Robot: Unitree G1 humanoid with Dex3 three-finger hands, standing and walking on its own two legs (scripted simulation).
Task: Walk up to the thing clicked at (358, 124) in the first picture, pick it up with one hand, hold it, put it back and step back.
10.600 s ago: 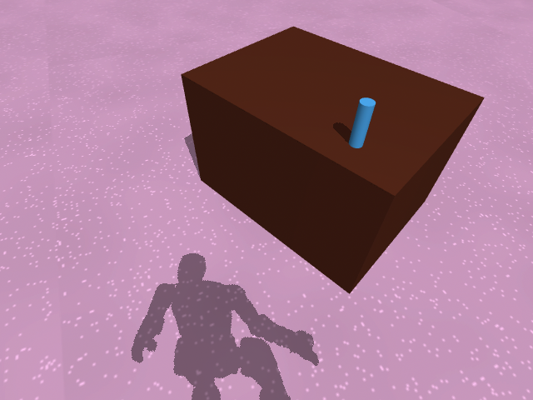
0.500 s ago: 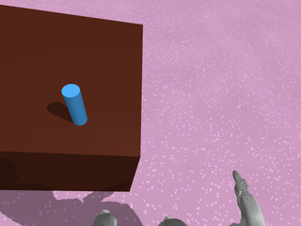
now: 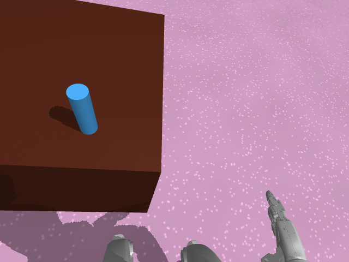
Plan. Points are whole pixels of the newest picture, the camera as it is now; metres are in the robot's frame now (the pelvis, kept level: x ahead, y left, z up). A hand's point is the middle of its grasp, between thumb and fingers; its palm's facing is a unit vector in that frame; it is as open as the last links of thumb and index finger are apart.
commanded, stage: approach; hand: left
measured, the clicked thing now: (84, 111) +0.48 +0.20 -0.02
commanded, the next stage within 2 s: close in in 0.08 s
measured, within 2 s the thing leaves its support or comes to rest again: neither
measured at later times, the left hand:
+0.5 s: hand (68, 119) +0.47 +0.23 -0.03, palm faces +0.14 -0.99 +0.05, open 17.5 cm
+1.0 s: hand (88, 119) +0.47 +0.19 -0.03, palm faces +0.13 -0.99 +0.03, open 17.6 cm
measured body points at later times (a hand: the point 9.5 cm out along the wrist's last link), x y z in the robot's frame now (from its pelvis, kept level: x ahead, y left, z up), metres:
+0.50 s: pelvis -0.01 +0.00 -0.04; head +0.13 +0.06 +0.38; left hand +0.45 +0.29 -0.03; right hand +0.13 -0.26 -0.02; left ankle +0.04 +0.11 -0.66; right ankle -0.01 -0.15 -0.66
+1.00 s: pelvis -0.02 -0.01 -0.04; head +0.12 +0.05 +0.38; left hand +0.46 +0.24 -0.03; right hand +0.13 -0.27 -0.02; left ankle +0.04 +0.11 -0.66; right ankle -0.01 -0.15 -0.66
